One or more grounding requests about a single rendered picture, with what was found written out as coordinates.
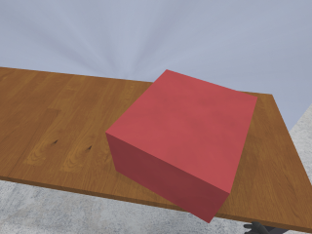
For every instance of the carton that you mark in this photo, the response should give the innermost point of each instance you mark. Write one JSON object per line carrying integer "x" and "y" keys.
{"x": 183, "y": 139}

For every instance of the table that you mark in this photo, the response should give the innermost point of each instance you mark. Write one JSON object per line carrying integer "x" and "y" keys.
{"x": 52, "y": 135}

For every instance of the robot right hand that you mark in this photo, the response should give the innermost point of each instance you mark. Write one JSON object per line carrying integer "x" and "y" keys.
{"x": 256, "y": 226}

